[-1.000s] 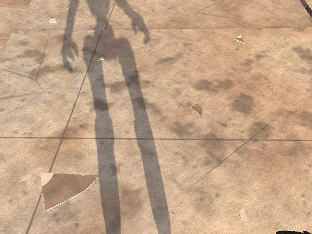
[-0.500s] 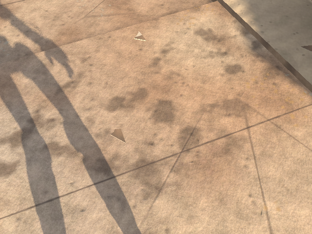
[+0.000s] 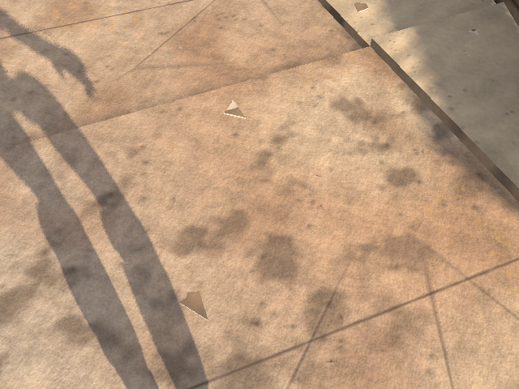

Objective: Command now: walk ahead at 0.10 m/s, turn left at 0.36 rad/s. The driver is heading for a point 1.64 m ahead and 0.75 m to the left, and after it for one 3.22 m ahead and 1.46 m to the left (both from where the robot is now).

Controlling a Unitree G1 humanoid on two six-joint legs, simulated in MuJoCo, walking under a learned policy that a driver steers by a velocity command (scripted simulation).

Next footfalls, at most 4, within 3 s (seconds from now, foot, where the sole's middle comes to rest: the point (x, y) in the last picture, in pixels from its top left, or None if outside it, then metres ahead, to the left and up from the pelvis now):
0.28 right None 0.14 -0.14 -0.76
0.70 left None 0.03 0.10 -0.76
1.16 right None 0.17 -0.08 -0.76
1.52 left None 0.01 0.11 -0.76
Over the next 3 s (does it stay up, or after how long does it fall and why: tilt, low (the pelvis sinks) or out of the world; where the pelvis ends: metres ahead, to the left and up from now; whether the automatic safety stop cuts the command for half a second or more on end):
stays up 0.67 0.50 -0.01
